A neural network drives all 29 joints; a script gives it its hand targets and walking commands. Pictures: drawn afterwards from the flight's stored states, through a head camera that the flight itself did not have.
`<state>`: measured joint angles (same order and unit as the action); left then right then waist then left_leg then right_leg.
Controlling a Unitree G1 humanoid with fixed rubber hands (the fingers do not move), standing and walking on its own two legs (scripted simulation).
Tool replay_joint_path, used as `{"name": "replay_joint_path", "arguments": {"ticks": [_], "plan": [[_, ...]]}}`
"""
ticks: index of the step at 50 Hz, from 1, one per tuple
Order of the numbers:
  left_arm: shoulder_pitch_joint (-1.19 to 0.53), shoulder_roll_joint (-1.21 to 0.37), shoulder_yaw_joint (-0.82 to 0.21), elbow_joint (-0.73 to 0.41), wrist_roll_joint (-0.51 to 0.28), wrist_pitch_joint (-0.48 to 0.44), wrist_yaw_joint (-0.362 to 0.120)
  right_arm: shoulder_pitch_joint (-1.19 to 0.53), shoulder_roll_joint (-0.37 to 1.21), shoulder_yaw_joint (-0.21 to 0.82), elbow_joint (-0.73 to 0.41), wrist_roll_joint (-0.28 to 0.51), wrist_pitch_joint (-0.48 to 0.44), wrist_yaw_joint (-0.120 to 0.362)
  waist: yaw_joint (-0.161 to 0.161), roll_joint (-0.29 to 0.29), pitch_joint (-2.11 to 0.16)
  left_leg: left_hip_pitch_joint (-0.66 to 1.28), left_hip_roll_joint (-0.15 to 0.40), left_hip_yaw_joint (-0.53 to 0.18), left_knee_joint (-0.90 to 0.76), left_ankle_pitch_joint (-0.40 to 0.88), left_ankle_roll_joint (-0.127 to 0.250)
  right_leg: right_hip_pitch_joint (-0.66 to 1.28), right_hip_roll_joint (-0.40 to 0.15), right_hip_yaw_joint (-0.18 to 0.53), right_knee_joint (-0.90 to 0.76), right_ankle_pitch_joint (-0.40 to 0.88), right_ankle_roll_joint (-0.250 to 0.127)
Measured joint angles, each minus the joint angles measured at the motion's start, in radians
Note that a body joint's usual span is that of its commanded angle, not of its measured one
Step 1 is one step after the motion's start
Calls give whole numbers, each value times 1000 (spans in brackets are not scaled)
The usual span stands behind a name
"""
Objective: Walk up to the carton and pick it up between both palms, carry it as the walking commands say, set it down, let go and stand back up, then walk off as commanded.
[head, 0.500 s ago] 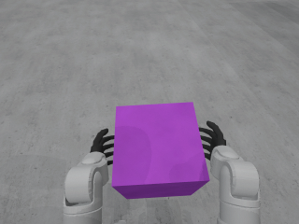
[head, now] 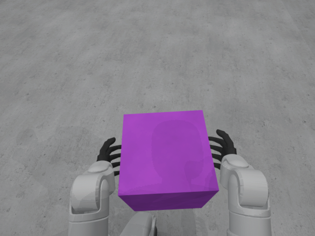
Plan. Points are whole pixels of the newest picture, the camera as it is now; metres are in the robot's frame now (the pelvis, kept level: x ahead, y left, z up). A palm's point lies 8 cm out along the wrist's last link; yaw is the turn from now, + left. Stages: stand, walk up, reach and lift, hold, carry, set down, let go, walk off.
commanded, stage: carry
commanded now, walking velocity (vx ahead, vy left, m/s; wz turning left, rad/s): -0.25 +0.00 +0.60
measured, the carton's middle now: (165, 164) +0.32 +0.02 -0.02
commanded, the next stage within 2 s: none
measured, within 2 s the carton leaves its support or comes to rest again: neither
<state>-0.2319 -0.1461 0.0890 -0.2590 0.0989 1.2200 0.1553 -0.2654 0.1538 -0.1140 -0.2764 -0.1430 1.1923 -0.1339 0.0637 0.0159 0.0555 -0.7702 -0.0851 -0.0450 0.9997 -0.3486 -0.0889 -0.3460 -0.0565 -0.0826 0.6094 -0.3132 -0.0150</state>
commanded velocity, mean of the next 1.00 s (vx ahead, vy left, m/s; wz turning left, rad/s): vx -0.25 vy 0.00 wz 0.60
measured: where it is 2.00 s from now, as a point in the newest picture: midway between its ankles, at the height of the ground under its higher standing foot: outside the picture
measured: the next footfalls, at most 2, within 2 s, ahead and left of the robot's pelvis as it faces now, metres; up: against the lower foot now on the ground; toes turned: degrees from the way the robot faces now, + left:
left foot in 0.18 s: -0.03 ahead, +0.18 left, +0.00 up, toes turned +7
right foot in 0.52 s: -0.15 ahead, -0.08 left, +0.00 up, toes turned +16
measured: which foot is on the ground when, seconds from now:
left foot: up 0.00-0.16, down 0.18-0.54, up 0.56-0.74, down 0.76-1.00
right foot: down 0.00-0.18, up 0.20-0.50, down 0.52-0.78, up 0.80-1.00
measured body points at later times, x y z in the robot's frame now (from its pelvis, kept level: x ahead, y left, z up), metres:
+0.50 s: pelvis -0.20 +0.03 -0.01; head -0.13 +0.06 +0.43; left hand +0.02 +0.29 +0.04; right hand +0.15 +0.04 +0.05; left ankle -0.07 +0.17 -0.73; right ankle -0.18 -0.09 -0.72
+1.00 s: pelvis -0.41 +0.03 +0.00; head -0.36 +0.07 +0.44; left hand -0.24 +0.32 +0.04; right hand -0.07 +0.10 +0.05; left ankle -0.34 +0.16 -0.73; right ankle -0.32 -0.11 -0.65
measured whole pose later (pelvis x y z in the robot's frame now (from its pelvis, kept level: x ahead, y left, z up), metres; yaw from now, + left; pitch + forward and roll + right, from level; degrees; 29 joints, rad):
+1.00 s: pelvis -0.41 +0.03 +0.00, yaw +34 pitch +6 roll -5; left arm -0.28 -0.16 0.10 -0.29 0.13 1.24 0.17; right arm -0.31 0.16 -0.15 -0.28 -0.07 1.17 -0.19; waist 0.03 0.08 0.05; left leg -0.58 -0.04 -0.13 0.55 -0.06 0.04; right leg -0.64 0.00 -0.04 1.12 -0.42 0.06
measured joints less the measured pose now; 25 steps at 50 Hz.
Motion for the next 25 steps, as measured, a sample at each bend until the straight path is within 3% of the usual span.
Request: {"name": "replay_joint_path", "arguments": {"ticks": [2,4,9,11,14,16,19,22,25], "plan": [[22,4,-11,-11,-13,20,13,10,-3,3,0,10,20,-2,-38,-4,-17,6,33,2,177,19,6,9,-24,-20,-22,21,23],[19,3,-22,-30,-17,23,22,16,-6,-5,-25,24,17,-5,-77,-4,-40,61,69,-8,178,31,10,-7,-48,-47,-18,34,38],[-56,-13,-19,-75,21,-1,6,-31,6,-45,-101,49,-11,-17,-143,-5,-82,332,111,13,-236,5,30,-109,-119,-82,109,18,73],[-73,-17,-6,-44,51,-18,-9,-39,11,-48,-56,44,-46,-14,-159,-40,-94,319,65,12,-274,-31,69,-157,-153,-52,179,-17,85],[-24,-5,4,22,68,-19,-32,-25,6,-14,37,46,-38,-41,-126,1,-93,282,78,-20,-298,95,107,-225,-56,18,354,-225,89],[-6,-1,7,54,57,-9,-35,-19,4,-9,63,49,-12,-53,-103,42,-80,264,87,-61,-353,140,104,-263,-6,22,455,-208,84],[-11,-1,13,32,32,8,-18,-24,6,-14,43,55,1,-54,-54,56,-30,239,69,-108,-432,240,94,-272,25,27,490,-134,75],[-19,-3,35,-43,4,1,2,-50,14,-4,5,52,-19,-46,3,35,10,212,47,-113,-488,323,89,-220,39,28,380,-96,70],[-30,-6,37,-79,-20,-18,21,-64,18,-4,-31,31,-37,-30,23,49,4,170,17,-144,-545,403,77,-78,71,7,122,-149,39]]}}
